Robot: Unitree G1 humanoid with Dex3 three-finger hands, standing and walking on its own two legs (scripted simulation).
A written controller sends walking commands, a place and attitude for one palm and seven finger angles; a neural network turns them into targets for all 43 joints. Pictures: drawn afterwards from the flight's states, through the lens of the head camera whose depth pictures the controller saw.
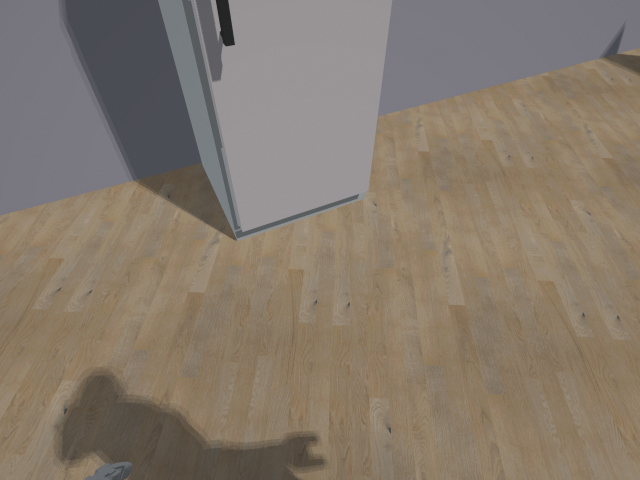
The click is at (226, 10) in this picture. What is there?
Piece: fridge door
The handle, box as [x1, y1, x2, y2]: [216, 0, 234, 45]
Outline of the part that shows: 216,0 221,28 220,34 222,36 223,43 225,45 234,44 227,0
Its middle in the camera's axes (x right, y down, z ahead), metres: -0.25 -0.63 +0.91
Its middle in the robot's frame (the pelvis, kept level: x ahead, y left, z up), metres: +1.12 +0.30 +0.23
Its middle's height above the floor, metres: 0.99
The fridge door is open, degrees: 0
